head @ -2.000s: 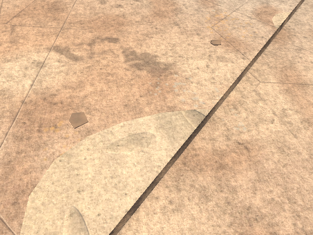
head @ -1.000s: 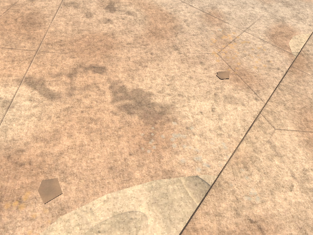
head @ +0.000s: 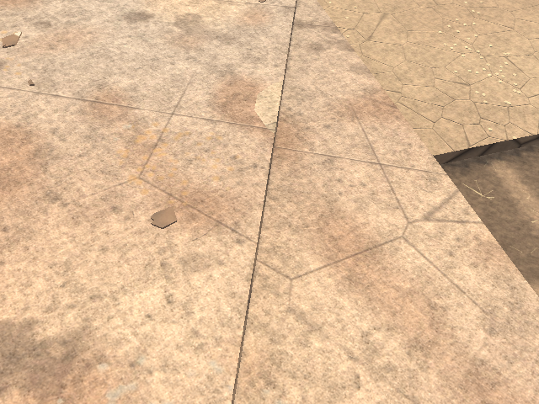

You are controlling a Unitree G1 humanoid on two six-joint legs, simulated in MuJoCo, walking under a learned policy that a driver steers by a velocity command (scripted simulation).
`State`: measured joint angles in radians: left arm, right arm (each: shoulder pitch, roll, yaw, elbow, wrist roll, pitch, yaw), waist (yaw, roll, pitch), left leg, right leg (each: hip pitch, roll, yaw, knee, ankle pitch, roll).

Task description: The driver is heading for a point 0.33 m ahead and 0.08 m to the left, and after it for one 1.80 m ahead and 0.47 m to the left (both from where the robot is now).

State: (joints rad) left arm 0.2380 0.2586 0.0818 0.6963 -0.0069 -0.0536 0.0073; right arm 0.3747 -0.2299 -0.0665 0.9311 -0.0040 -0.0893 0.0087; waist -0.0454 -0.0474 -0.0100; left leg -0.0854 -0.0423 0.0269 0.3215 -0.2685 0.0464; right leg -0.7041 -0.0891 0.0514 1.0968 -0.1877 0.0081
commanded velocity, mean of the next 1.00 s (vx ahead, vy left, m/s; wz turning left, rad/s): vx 0.50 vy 0.00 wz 0.35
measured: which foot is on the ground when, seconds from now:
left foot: down 0.00-0.24, up 0.26-0.78, down 0.80-1.00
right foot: up 0.00-0.22, down 0.24-0.80, up 0.82-1.00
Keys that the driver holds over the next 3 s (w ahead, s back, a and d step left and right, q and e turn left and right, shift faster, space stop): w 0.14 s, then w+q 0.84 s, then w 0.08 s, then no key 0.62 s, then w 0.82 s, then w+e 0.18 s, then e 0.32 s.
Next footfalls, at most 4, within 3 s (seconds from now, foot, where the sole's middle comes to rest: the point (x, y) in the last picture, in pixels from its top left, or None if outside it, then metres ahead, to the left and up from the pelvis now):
0.24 right None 0.32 -0.17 -0.78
0.80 left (210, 369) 0.57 0.12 -0.70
1.32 right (227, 239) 0.95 0.08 -0.70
1.68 left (154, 290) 0.79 0.27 -0.70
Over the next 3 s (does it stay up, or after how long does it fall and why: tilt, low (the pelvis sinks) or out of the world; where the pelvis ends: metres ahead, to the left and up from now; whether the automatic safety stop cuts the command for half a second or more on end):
stays up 1.25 0.42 0.06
